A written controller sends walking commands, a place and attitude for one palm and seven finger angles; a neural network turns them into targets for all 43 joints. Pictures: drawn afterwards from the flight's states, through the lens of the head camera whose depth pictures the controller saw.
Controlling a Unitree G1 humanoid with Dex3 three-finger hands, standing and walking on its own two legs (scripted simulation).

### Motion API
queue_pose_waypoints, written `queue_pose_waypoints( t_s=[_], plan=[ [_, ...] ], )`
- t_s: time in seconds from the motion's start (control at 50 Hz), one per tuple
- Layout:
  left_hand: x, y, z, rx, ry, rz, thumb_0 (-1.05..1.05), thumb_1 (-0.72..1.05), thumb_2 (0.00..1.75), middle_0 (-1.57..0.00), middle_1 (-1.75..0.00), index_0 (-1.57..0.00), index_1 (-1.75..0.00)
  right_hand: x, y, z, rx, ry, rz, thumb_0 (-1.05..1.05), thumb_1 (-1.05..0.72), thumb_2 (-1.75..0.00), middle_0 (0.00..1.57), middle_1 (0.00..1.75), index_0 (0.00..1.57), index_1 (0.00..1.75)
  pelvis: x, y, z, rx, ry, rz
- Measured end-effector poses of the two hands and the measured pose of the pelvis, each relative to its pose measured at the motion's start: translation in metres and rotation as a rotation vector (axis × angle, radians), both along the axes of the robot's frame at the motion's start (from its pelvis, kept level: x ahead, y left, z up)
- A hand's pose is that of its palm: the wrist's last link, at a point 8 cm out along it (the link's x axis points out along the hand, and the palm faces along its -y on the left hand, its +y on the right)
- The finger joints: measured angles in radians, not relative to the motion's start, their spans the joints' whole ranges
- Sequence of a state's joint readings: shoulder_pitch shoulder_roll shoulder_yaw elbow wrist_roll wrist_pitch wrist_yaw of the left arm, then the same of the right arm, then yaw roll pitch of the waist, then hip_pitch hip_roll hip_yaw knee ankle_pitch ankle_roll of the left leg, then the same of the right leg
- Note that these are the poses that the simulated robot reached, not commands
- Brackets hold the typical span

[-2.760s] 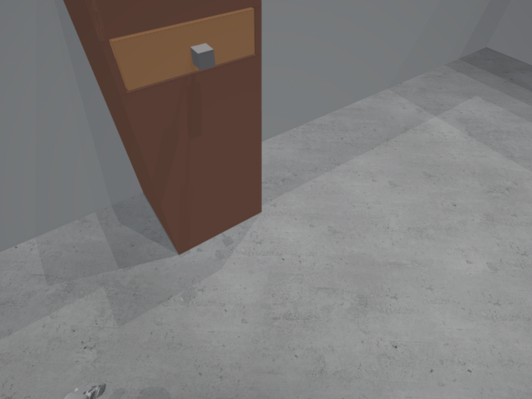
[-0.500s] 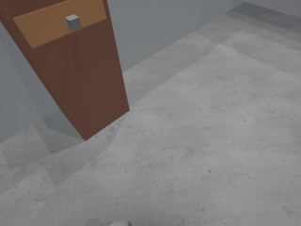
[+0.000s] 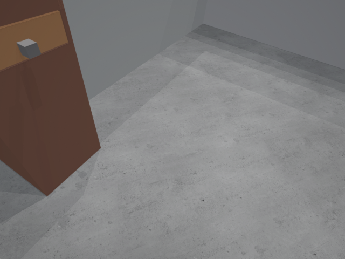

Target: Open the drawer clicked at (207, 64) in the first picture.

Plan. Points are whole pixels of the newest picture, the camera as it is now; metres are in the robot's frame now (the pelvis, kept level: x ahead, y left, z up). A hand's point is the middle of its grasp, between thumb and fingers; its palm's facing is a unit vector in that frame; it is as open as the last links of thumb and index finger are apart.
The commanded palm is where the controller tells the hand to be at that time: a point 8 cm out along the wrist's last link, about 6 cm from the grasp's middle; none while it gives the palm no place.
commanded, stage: walk to a spot facing it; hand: left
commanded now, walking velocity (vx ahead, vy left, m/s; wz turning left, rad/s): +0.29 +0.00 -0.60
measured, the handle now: (25, 46) +0.73 +0.58 +0.08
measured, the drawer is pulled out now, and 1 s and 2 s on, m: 0.00 0.00 0.00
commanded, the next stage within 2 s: turn to face it in 1.34 s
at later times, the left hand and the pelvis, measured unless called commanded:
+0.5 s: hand (157, 193) +0.36 +0.06 -0.19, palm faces -0.38 -0.92 -0.13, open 7.4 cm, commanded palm none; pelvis +0.16 -0.04 -0.03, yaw -18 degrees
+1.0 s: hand (148, 155) +0.50 +0.11 -0.18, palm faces -0.46 -0.88 -0.15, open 7.4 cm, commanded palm none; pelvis +0.38 -0.04 +0.00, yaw -32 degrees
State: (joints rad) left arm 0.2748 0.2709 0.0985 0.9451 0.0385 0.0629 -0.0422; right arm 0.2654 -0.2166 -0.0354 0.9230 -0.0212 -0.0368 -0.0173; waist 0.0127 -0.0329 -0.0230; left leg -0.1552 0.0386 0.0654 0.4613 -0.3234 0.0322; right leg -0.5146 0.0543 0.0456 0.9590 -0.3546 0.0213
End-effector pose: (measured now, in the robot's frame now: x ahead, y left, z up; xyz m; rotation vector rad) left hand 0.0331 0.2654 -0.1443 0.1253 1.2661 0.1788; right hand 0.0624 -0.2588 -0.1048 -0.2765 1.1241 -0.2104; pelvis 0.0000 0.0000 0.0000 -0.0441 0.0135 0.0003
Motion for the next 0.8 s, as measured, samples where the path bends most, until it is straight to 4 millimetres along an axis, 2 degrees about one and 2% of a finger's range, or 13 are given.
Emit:
queue_pose_waypoints(
  t_s=[0.1, 0.18, 0.24, 0.32, 0.38, 0.42, 0.46, 0.48, 0.56, 0.62, 0.68, 0.74, 0.8],
  plan=[
    [0.059, 0.01, 0.005, -0.001, -0.054, -0.091, 0.0, 0.9, 0.9, -0.2, -0.3, -0.2, -0.3, -0.047, 0.014, 0.001, 0.005, 0.112, -0.11, 0.0, -0.91, -0.9, 0.21, 0.3, 0.2, 0.29, 0.021, 0.008, 0.005, -0.013, -0.006, -0.069],
    [0.109, -0.004, 0.001, -0.022, -0.051, -0.18, 0.0, 0.91, 0.9, -0.2, -0.3, -0.2, -0.3, -0.084, 0.031, -0.005, 0.033, 0.211, -0.22, 0.0, -0.91, -0.9, 0.2, 0.3, 0.2, 0.29, 0.041, 0.009, 0.003, -0.014, -0.013, -0.13],
    [0.153, -0.028, -0.004, -0.05, -0.05, -0.261, 0.0, 0.91, 0.9, -0.2, -0.3, -0.2, -0.3, -0.11, 0.045, -0.009, 0.066, 0.298, -0.308, 0.0, -0.91, -0.9, 0.2, 0.3, 0.2, 0.29, 0.059, 0.006, -0.001, -0.013, -0.016, -0.173],
    [0.222, -0.074, -0.012, -0.09, -0.077, -0.379, 0.01, 0.91, 0.9, -0.2, -0.3, -0.2, -0.3, -0.136, 0.065, -0.013, 0.119, 0.424, -0.428, 0.0, -0.91, -0.9, 0.2, 0.3, 0.2, 0.29, 0.088, -0.005, -0.009, -0.008, -0.016, -0.228],
    [0.277, -0.114, -0.017, -0.111, -0.132, -0.46, 0.01, 0.91, 0.9, -0.2, -0.3, -0.2, -0.3, -0.144, 0.074, -0.018, 0.163, 0.51, -0.506, 0.0, -0.91, -0.9, 0.2, 0.3, 0.2, 0.29, 0.113, -0.018, -0.02, -0.01, -0.014, -0.267],
    [0.309, -0.136, -0.022, -0.116, -0.188, -0.491, 0.0, 0.91, 0.9, -0.2, -0.3, -0.2, -0.3, -0.14, 0.073, -0.024, 0.193, 0.55, -0.546, 0.01, -0.91, -0.9, 0.21, 0.3, 0.2, 0.29, 0.133, -0.032, -0.03, 0.006, -0.019, -0.281],
    [0.329, -0.148, -0.024, -0.112, -0.228, -0.492, 0.0, 0.9, 0.9, -0.2, -0.3, -0.2, -0.3, -0.124, 0.066, -0.033, 0.205, 0.549, -0.572, 0.01, -0.91, -0.9, 0.21, 0.3, 0.2, 0.29, 0.147, -0.04, -0.035, 0.006, -0.027, -0.303],
    [0.334, -0.151, -0.024, -0.109, -0.228, -0.492, 0.0, 0.9, 0.9, -0.2, -0.3, -0.2, -0.3, -0.11, 0.059, -0.036, 0.202, 0.526, -0.577, 0.01, -0.91, -0.9, 0.21, 0.3, 0.2, 0.29, 0.153, -0.043, -0.034, 0.001, -0.035, -0.31],
    [0.338, -0.145, -0.018, -0.071, -0.155, -0.496, 0.0, 0.9, 0.9, -0.2, -0.3, -0.2, -0.3, -0.024, 0.022, -0.043, 0.166, 0.332, -0.547, 0.01, -0.91, -0.9, 0.21, 0.3, 0.2, 0.29, 0.181, -0.048, -0.023, -0.008, -0.042, -0.342],
    [0.343, -0.13, -0.012, -0.03, -0.102, -0.48, -0.01, 0.92, 0.9, -0.2, -0.3, -0.21, -0.3, 0.05, -0.002, -0.039, 0.14, 0.162, -0.511, 0.01, -0.91, -0.9, 0.2, 0.3, 0.2, 0.29, 0.205, -0.048, -0.016, -0.006, -0.029, -0.366],
    [0.355, -0.112, -0.009, -0.006, -0.063, -0.475, -0.01, 0.93, 0.9, -0.2, -0.3, -0.21, -0.3, 0.117, -0.016, -0.031, 0.123, 0.032, -0.468, 0.01, -0.91, -0.9, 0.2, 0.3, 0.2, 0.29, 0.231, -0.045, -0.012, -0.005, -0.019, -0.388],
    [0.37, -0.095, -0.012, -0.002, -0.037, -0.454, -0.01, 0.92, 0.9, -0.2, -0.3, -0.21, -0.3, 0.175, -0.023, -0.025, 0.101, -0.05, -0.423, 0.0, -0.91, -0.9, 0.2, 0.3, 0.2, 0.29, 0.261, -0.04, -0.013, -0.009, -0.016, -0.405],
    [0.389, -0.079, -0.022, -0.005, -0.005, -0.435, 0.0, 0.92, 0.9, -0.2, -0.3, -0.2, -0.3, 0.221, -0.024, -0.023, 0.068, -0.104, -0.402, 0.0, -0.91, -0.9, 0.2, 0.3, 0.2, 0.29, 0.295, -0.033, -0.02, -0.007, -0.019, -0.429]
  ],
)
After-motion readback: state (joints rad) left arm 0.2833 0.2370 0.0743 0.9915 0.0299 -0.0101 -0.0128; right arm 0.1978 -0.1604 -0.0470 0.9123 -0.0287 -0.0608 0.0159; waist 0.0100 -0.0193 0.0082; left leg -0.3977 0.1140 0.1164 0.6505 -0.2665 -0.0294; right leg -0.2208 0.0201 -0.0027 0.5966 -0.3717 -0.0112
